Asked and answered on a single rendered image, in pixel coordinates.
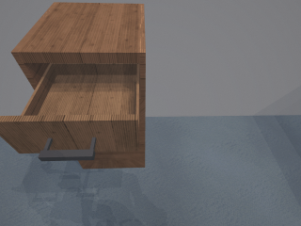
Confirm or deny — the drawer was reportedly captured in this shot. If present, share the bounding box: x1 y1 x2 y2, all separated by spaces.
0 63 140 153

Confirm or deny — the handle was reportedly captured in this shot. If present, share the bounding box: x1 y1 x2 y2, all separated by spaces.
38 137 97 162

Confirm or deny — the cabinet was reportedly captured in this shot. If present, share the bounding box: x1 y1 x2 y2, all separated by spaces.
11 2 146 170

